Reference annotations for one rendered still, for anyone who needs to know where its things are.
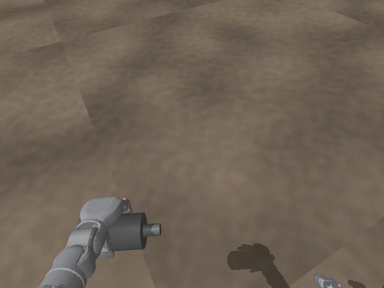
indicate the right robot hand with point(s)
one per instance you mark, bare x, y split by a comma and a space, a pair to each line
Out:
325, 282

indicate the bottle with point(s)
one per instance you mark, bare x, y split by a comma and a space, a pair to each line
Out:
130, 232

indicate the left robot hand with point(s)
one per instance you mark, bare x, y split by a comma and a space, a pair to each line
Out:
108, 210

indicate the left robot arm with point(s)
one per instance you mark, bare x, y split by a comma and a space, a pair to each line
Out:
75, 264

